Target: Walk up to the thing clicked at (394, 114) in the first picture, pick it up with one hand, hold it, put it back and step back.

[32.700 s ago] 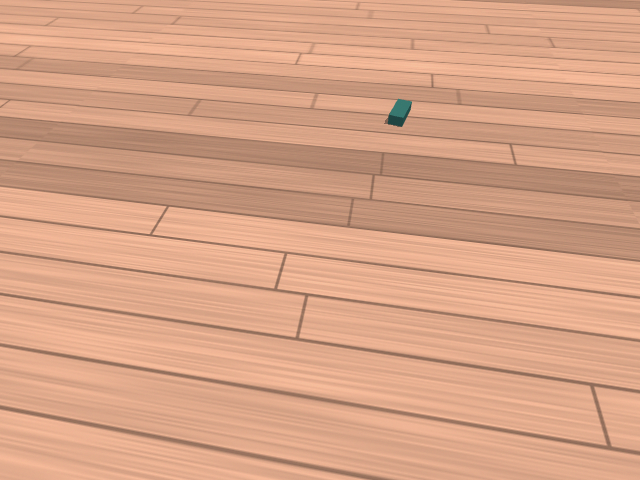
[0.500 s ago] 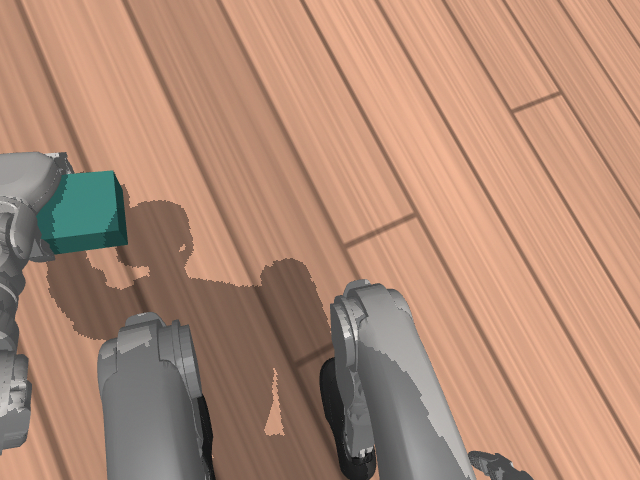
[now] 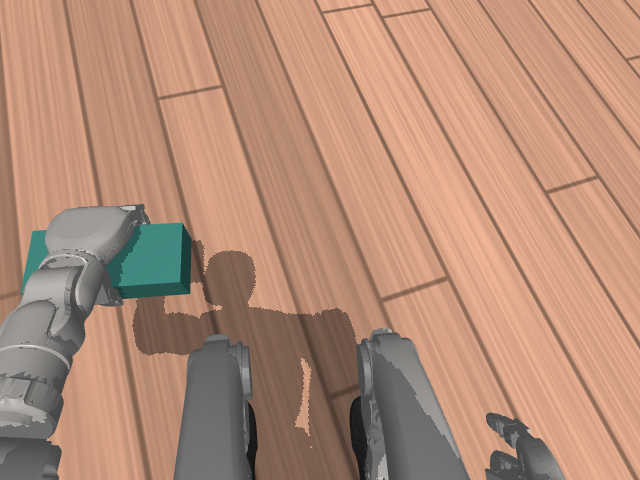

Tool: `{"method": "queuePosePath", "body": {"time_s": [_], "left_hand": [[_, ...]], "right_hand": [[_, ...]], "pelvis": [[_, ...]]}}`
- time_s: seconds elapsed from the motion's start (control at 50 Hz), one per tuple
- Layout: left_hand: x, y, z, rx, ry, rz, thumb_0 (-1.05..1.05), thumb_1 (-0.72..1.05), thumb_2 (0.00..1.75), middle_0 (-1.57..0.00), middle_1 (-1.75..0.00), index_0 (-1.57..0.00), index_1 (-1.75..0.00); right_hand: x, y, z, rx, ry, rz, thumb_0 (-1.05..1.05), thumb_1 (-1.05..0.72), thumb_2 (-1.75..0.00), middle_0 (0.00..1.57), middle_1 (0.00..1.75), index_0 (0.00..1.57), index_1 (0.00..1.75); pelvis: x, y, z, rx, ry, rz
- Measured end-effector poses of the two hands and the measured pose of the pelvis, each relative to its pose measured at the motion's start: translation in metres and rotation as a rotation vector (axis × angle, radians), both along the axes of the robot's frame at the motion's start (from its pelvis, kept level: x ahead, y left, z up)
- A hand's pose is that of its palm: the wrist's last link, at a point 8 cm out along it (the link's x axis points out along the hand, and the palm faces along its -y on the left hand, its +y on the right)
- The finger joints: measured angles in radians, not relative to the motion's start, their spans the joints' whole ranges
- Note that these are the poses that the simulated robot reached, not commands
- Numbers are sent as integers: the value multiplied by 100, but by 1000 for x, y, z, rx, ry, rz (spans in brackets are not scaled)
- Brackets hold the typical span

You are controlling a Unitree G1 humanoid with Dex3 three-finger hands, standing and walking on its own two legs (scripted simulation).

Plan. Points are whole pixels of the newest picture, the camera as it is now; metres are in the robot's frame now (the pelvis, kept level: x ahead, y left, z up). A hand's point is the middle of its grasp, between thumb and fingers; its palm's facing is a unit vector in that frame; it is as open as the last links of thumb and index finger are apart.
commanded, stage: lift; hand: left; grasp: from above
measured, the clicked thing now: (114, 263) +0.41 +0.27 -0.12
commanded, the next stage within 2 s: hold in 0.90 s
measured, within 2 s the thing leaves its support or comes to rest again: neither
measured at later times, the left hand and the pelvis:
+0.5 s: hand (26, 250) +0.35 +0.25 +0.09, palm faces -0.47 -0.06 -0.88, open 11.2 cm; pelvis +0.03 +0.00 +0.18, yaw +3 degrees
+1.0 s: hand out of the picture +0.37 +0.24 +0.17, palm faces -0.47 -0.07 -0.88, open 11.2 cm; pelvis +0.07 +0.00 +0.25, yaw +3 degrees
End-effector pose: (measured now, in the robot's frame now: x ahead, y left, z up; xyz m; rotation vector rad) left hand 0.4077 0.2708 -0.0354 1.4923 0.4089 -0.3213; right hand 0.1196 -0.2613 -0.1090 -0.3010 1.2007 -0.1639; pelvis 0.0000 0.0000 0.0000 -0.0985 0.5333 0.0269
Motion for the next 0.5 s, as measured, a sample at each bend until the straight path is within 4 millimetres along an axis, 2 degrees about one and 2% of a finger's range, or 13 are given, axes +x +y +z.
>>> {"method": "queuePosePath", "body": {"time_s": [0.28, 0.38, 0.5], "left_hand": [[-41, -6, 125, -3, 18, 27, 0, -17, 65, -54, -74, -56, -71], [-49, -9, 158, -2, 28, 27, 0, -17, 65, -54, -74, -56, -71], [-51, -15, 186, 3, 27, 21, 0, -17, 65, -54, -74, -56, -71]], "right_hand": [[15, 11, 112, 19, -90, -39, 1, -90, -90, 21, 30, 20, 30], [17, 10, 146, 20, -116, -50, 1, -90, -90, 21, 30, 20, 30], [21, 7, 178, 19, -132, -56, 1, -91, -90, 21, 30, 20, 30]], "pelvis": [[15, 1, 113, 32, -140, 18], [24, 0, 146, 43, -187, 22], [34, 0, 178, 54, -233, 24]]}}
